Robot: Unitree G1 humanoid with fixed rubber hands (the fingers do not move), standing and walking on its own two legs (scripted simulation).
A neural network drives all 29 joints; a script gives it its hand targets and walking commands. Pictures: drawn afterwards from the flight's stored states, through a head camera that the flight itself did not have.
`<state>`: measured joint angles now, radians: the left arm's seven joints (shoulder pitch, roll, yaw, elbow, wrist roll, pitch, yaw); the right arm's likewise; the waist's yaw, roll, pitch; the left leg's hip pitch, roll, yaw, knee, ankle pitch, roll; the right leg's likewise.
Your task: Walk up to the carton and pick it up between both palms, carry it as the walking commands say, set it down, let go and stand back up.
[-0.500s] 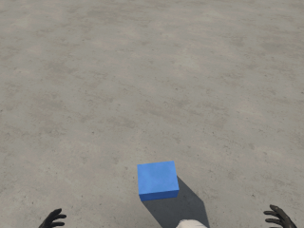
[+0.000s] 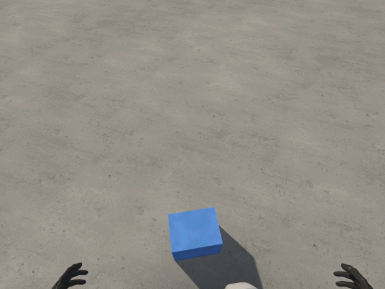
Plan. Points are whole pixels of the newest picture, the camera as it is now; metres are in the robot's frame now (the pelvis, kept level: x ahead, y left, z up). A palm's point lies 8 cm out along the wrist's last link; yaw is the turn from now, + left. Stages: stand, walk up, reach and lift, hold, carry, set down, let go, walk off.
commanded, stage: walk up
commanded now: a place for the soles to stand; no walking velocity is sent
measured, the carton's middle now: (194, 234) +0.42 +0.03 -0.68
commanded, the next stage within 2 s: reach and lift in 0.70 s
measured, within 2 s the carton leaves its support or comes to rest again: neither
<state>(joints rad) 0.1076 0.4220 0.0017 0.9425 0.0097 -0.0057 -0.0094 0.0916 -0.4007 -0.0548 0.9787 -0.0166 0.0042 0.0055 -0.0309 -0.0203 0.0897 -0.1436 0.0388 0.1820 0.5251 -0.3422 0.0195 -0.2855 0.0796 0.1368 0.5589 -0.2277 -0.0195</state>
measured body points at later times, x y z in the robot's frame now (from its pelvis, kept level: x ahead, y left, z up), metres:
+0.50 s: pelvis +0.01 +0.01 +0.00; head +0.03 +0.00 +0.45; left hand +0.15 +0.32 -0.11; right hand +0.11 -0.32 -0.11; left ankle -0.03 +0.10 -0.73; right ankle +0.04 -0.11 -0.73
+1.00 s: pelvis -0.01 +0.00 -0.02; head +0.09 +0.01 +0.42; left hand +0.17 +0.30 -0.12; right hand +0.21 -0.29 -0.11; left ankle -0.03 +0.10 -0.73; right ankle +0.04 -0.11 -0.73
